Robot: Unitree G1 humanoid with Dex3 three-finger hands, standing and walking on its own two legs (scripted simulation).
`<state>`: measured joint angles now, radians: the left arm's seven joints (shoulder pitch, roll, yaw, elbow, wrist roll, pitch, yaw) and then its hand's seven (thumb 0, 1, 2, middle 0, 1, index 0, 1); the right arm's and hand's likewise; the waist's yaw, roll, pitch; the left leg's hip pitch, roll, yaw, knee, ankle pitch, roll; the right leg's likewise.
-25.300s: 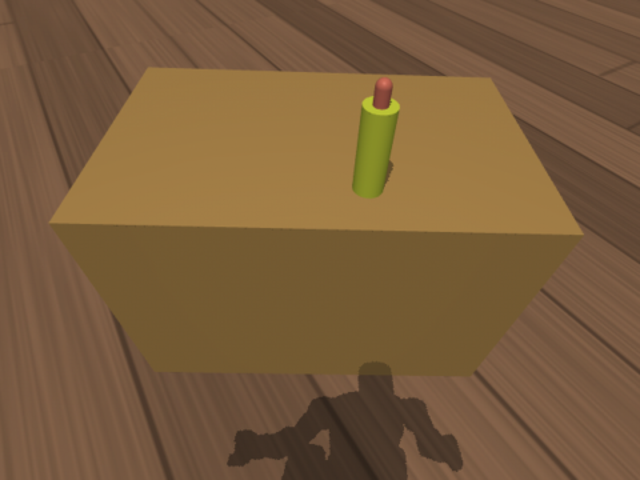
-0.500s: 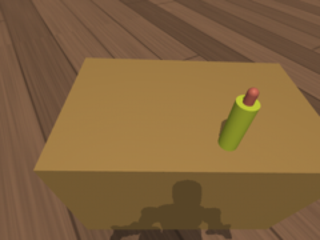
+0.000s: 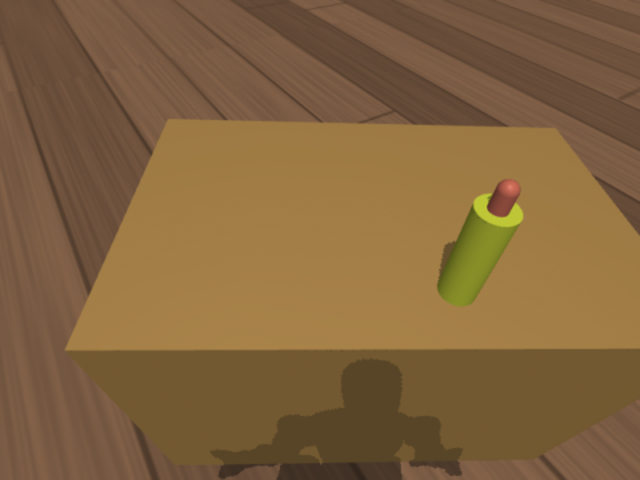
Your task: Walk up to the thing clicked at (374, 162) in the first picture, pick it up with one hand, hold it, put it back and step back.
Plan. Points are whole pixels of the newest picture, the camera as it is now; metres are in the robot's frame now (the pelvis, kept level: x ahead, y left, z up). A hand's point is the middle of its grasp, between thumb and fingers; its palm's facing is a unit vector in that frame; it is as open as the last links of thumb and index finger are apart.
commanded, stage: home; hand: right
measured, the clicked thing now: (480, 244) +0.45 -0.24 +0.04
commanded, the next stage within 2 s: stand in 0.30 s
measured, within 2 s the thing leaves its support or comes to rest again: neither
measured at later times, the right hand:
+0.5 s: hand out of the picture +0.08 -0.25 -0.15, palm faces -0.04 +0.93 -0.36, open 16.9 cm
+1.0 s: hand out of the picture +0.08 -0.25 -0.15, palm faces -0.02 +0.93 -0.35, open 7.7 cm
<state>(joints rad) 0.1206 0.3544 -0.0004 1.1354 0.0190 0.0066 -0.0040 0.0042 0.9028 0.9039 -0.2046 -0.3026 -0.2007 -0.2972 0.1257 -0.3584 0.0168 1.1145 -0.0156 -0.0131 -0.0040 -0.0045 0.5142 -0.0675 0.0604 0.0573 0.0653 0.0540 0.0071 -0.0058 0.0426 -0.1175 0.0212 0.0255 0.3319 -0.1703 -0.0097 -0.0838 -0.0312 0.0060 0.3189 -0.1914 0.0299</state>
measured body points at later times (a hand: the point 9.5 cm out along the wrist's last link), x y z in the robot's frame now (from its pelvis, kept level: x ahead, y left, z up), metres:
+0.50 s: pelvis +0.01 +0.01 +0.00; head +0.02 +0.01 +0.45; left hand +0.08 +0.31 -0.14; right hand +0.08 -0.30 -0.13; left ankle +0.01 +0.12 -0.75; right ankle -0.01 -0.14 -0.75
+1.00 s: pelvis +0.01 +0.01 +0.00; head +0.02 +0.01 +0.45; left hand +0.08 +0.31 -0.14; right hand +0.08 -0.29 -0.13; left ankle +0.01 +0.12 -0.75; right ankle -0.01 -0.14 -0.75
